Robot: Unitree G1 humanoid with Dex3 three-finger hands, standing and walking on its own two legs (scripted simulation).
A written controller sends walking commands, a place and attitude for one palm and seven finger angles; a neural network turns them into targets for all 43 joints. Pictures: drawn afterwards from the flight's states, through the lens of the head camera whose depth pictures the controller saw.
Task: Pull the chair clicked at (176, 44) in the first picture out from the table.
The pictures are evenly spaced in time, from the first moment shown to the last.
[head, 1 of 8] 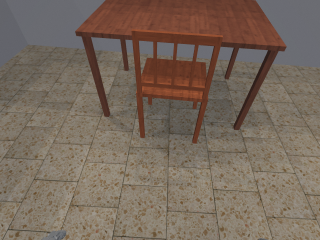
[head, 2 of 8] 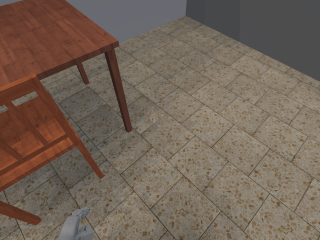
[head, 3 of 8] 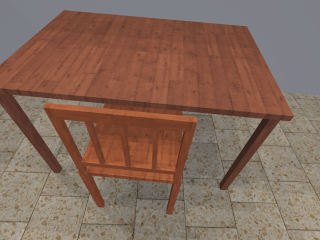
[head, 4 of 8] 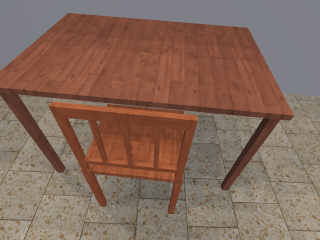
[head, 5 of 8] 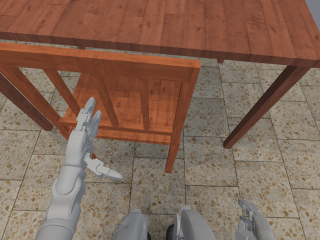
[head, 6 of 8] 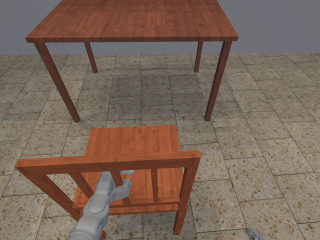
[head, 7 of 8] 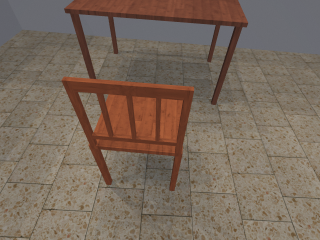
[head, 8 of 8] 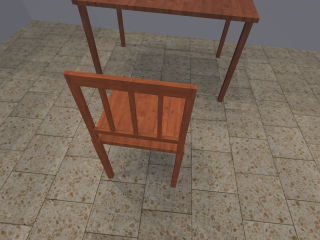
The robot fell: no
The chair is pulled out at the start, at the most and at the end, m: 0.00 0.67 0.67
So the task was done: yes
